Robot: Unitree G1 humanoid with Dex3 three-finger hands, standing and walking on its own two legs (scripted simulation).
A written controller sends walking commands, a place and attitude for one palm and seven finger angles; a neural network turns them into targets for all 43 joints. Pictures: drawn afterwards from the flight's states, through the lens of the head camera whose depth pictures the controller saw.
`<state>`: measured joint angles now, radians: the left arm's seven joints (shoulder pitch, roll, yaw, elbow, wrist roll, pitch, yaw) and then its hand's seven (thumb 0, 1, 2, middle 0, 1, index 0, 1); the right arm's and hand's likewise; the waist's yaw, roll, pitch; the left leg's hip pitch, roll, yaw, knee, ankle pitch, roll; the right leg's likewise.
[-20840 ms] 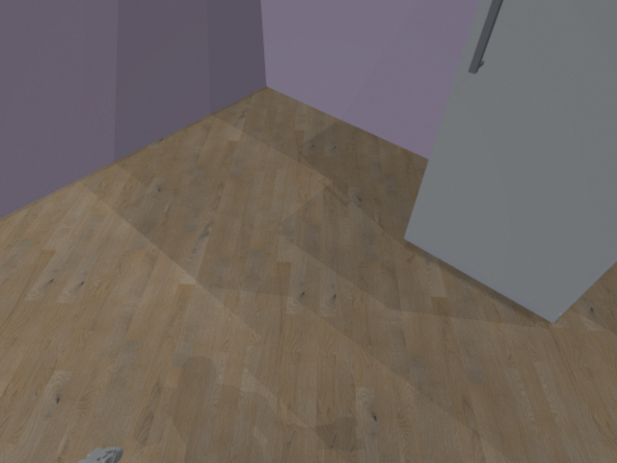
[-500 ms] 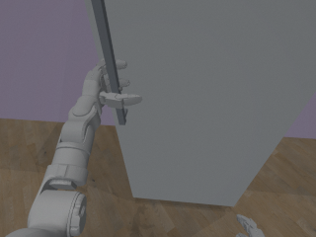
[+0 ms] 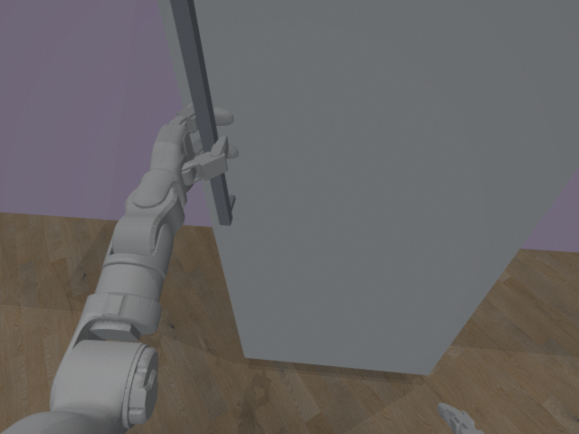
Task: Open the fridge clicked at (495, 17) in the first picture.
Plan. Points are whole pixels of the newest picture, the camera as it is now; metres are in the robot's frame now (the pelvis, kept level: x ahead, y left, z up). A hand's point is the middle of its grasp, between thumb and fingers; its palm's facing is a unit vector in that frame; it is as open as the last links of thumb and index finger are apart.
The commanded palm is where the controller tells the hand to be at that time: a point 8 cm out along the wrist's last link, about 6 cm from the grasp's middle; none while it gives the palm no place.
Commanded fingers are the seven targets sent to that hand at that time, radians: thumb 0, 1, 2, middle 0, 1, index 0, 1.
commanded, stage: grip the handle and tug to test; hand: left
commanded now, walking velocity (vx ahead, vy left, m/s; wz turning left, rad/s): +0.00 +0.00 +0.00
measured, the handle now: (208, 103) +0.47 +0.14 +0.25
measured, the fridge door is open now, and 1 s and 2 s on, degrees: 0 0 17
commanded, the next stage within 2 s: pull the door a little, standing still in 0.62 s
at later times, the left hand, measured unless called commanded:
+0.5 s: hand (221, 159) +0.41 +0.12 +0.20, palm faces -0.03 -1.00 -0.01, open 5.5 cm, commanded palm +0.37 +0.16 +0.20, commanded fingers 0.00 0.90 0.90 -0.45 -1.40 -0.45 -1.40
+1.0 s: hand (220, 160) +0.41 +0.12 +0.20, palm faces -0.04 -1.00 -0.01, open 5.7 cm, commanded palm +0.36 +0.17 +0.20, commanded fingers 0.00 0.90 0.90 -0.45 -1.40 -0.45 -1.40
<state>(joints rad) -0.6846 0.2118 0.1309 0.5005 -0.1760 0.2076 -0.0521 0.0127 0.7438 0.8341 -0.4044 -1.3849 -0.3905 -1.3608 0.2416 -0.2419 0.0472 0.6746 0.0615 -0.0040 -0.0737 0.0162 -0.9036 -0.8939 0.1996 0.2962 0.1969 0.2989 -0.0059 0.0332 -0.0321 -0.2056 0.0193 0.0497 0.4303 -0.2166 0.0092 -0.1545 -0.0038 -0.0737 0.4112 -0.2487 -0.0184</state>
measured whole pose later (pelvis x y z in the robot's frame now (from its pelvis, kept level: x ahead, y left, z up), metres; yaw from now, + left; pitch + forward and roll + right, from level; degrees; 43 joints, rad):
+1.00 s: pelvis +0.04 +0.00 +0.00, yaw -2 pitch +1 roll +0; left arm -0.44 0.20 0.16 0.13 -0.19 0.34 -0.06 0.01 0.77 0.81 -0.35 -1.39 -0.32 -1.36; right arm 0.17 -0.24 0.05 0.58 0.05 0.05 -0.04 0.02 -0.90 -0.89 0.20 0.30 0.20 0.30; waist 0.00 0.04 -0.07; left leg -0.15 0.02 0.08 0.40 -0.26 0.00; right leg -0.12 0.00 -0.04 0.40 -0.29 -0.02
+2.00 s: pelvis +0.01 -0.08 +0.00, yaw +1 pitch +2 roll +4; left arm 0.29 0.24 0.18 -0.56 -0.06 -0.09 0.13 -0.07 0.62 0.79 -0.46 -1.40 -0.25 -1.40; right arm 0.16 -0.21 0.02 0.54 -0.03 0.03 -0.08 0.02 -0.90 -0.89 0.20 0.30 0.20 0.30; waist -0.02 0.02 0.08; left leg -0.46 -0.04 0.04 0.92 -0.39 -0.01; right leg -0.28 0.02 -0.14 0.48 -0.24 -0.14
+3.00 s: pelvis -0.06 -0.39 -0.02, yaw +43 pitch +0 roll -2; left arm -0.03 0.29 0.12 -0.48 -0.04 -0.07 0.07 -0.07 0.64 0.83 -0.46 -1.40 -0.24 -1.30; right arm 0.14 -0.13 0.00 0.61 0.01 -0.12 -0.04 0.02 -0.90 -0.89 0.20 0.30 0.20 0.30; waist 0.01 0.04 0.16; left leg -0.38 0.14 -0.19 0.56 -0.20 -0.10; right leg -0.29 -0.02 0.01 0.56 -0.29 0.07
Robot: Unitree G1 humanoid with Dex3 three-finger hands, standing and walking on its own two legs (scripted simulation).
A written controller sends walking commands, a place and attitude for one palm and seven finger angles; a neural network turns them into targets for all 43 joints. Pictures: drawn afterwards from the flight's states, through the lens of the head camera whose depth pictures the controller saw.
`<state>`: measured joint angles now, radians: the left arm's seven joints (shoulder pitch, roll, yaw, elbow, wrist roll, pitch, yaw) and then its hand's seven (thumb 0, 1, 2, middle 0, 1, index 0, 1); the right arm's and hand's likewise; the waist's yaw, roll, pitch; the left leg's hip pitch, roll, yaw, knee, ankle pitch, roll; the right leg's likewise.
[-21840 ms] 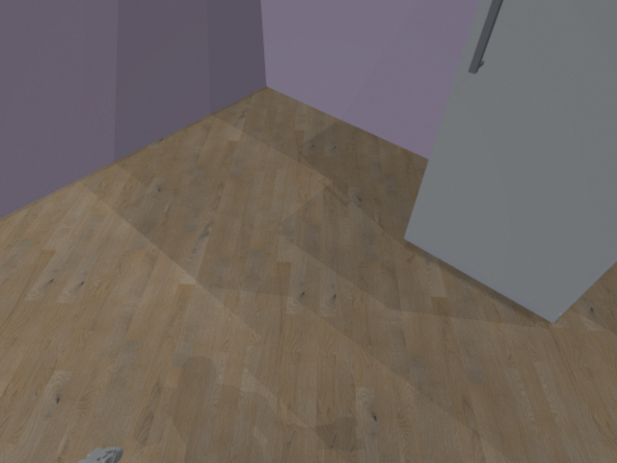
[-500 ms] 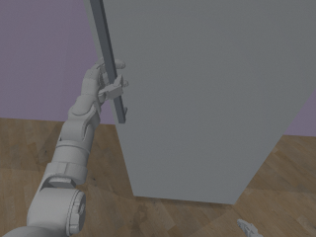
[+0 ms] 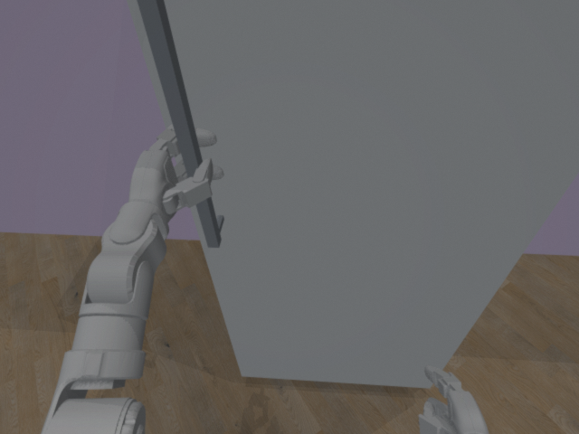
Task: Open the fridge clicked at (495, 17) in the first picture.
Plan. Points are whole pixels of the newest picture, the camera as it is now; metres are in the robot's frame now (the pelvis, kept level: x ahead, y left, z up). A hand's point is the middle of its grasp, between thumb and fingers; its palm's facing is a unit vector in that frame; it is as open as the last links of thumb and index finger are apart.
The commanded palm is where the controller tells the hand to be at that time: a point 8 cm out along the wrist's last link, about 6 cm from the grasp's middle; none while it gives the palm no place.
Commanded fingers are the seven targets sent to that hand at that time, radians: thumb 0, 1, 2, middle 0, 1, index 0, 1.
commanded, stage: pull the door a little, standing still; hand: left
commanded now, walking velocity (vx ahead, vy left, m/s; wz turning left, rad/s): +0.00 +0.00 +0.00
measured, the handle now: (190, 124) +0.43 +0.15 +0.25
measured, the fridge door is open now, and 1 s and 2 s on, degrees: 0 17 46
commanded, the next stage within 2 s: walk backward, drawing the door open in 0.26 s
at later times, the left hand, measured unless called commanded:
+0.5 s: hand (195, 237) +0.29 +0.12 +0.19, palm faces +0.01 -0.97 -0.24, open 6.5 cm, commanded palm +0.25 +0.18 +0.19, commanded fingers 0.00 0.90 0.90 -0.45 -1.40 -0.45 -1.40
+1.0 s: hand (206, 282) +0.23 +0.10 +0.18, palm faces +0.29 -0.91 -0.29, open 6.6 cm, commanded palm +0.18 +0.15 +0.19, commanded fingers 0.00 0.90 0.90 -0.45 -1.40 -0.45 -1.40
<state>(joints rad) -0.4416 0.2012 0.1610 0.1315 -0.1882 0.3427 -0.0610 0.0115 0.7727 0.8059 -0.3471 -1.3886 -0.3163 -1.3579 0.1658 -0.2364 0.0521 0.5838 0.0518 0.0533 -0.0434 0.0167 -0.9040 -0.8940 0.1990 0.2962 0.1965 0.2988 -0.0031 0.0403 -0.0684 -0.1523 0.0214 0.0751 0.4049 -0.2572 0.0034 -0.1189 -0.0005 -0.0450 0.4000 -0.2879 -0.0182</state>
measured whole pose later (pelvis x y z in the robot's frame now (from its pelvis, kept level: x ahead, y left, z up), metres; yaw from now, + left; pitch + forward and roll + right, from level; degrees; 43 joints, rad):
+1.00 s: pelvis -0.02 -0.08 +0.00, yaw +3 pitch +2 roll +4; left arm 0.29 0.24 0.18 -0.56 -0.06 -0.09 0.13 -0.07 0.62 0.79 -0.46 -1.40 -0.25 -1.40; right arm 0.16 -0.21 0.02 0.54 -0.03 0.03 -0.08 0.02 -0.90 -0.89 0.20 0.30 0.20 0.30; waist -0.02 0.02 0.08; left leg -0.46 -0.04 0.04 0.92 -0.39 -0.01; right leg -0.28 0.02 -0.14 0.48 -0.24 -0.14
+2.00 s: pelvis -0.08 -0.39 -0.02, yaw +45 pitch +0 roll -2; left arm -0.03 0.29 0.12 -0.48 -0.04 -0.07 0.07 -0.07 0.64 0.83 -0.46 -1.40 -0.24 -1.30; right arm 0.14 -0.13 0.00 0.61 0.01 -0.12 -0.04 0.02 -0.90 -0.89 0.20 0.30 0.20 0.30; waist 0.01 0.04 0.16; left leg -0.38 0.14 -0.19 0.56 -0.20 -0.10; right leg -0.29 -0.02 0.01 0.56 -0.29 0.07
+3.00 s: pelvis +0.05 -0.65 -0.01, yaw +83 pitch -3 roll -2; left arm -0.28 0.25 0.06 -0.05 -0.02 -0.12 0.14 -0.03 0.66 0.82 -0.48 -1.48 -0.42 -1.39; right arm 0.16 -0.22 0.01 0.64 0.02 -0.06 -0.09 0.02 -0.91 -0.89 0.20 0.30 0.19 0.30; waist 0.04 -0.01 0.09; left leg -0.26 0.00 0.02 0.57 -0.26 0.05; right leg -0.40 -0.04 -0.05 0.89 -0.41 0.04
